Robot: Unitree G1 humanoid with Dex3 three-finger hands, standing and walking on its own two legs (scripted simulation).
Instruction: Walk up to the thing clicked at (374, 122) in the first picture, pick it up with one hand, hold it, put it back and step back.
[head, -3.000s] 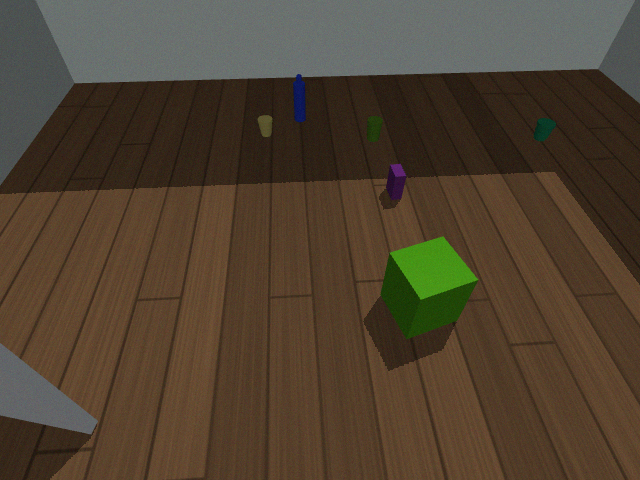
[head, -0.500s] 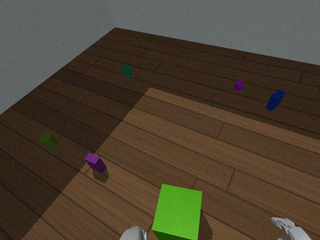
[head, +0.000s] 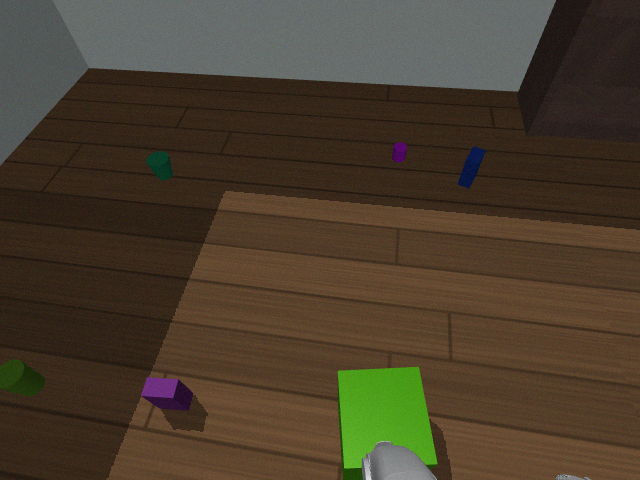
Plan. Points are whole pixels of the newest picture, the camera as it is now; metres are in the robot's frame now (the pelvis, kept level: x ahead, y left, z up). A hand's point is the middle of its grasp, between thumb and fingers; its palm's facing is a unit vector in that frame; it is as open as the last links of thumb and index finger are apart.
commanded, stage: walk up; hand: left
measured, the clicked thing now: (21, 379) +0.60 +0.85 -0.70
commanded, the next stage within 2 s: none
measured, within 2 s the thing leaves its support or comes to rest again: neither
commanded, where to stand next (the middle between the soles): +0.14 +0.81 m, yaw -28 degrees
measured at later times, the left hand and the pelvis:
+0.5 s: hand out of the picture +0.17 +0.51 -0.14, palm faces -0.17 -0.77 -0.62, open 7.4 cm; pelvis +0.02 +0.20 -0.03, yaw -9 degrees
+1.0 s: hand out of the picture +0.15 +0.75 -0.13, palm faces -0.25 -0.69 -0.68, open 7.4 cm; pelvis +0.02 +0.43 -0.05, yaw -15 degrees
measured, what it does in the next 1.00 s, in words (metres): steps to the left: right foot, then left foot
